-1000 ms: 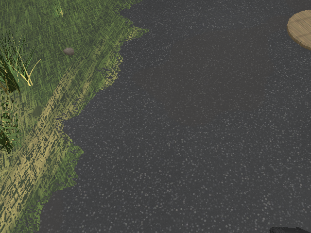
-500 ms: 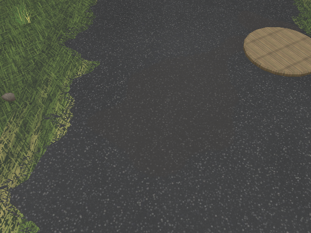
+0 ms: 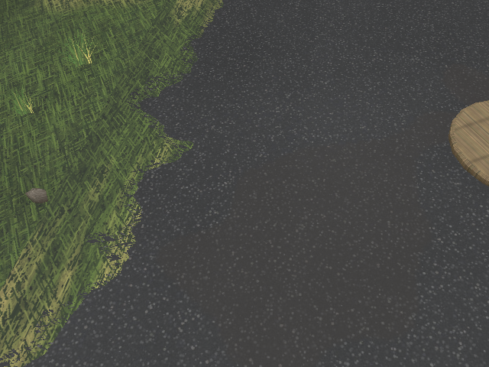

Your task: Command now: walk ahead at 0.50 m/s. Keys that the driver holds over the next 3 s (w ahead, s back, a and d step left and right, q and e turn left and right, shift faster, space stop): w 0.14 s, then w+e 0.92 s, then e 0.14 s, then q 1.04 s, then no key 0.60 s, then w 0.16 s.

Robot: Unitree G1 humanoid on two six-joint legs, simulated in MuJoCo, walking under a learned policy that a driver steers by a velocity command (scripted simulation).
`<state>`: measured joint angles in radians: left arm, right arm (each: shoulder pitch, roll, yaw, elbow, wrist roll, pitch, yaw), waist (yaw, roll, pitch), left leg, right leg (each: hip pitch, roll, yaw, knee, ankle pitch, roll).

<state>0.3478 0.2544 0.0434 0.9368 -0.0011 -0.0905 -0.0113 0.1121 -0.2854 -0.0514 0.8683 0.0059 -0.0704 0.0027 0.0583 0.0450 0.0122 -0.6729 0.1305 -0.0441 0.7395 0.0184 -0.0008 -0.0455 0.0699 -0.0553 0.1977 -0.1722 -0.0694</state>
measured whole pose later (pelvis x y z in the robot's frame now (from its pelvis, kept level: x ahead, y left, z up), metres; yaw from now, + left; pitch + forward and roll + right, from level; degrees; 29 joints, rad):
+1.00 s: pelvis +0.55 -0.06 +0.00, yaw -25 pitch +1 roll +1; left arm 0.32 0.26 0.08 0.77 -0.01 -0.06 -0.01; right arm 0.07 -0.30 -0.07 0.80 -0.01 -0.10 0.00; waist 0.04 0.03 0.05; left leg -0.63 0.11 -0.08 0.93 -0.20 -0.04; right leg -0.19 0.11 0.06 0.34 -0.17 -0.11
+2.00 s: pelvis +0.79 -0.11 -0.02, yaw -15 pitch +1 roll +0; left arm 0.17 0.30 0.08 0.72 -0.01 0.01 0.03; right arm 0.13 -0.31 -0.08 0.69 0.02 0.06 0.03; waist 0.01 -0.02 0.05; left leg -0.30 0.00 0.04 0.56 -0.27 0.01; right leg -0.26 -0.12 -0.12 0.59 -0.33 0.05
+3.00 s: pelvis +0.82 -0.12 -0.02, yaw +0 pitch -1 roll +0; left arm 0.24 0.26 0.03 0.74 -0.01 -0.04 0.01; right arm 0.27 -0.24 -0.03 0.78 0.01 0.00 -0.02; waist 0.00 0.00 -0.01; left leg -0.24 -0.03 -0.10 0.62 -0.40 0.02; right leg -0.25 0.01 0.03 0.63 -0.41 -0.03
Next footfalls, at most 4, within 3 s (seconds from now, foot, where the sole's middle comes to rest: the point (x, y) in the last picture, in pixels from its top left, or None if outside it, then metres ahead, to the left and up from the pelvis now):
0.20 left None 0.30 0.15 -0.79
0.76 right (322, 347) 0.56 -0.12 -0.79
1.22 left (303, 240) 0.91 -0.08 -0.79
1.60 right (364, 284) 0.76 -0.26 -0.79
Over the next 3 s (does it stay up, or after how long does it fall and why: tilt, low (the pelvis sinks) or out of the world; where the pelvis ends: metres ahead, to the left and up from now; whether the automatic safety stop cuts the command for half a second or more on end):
stays up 0.82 -0.12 -0.02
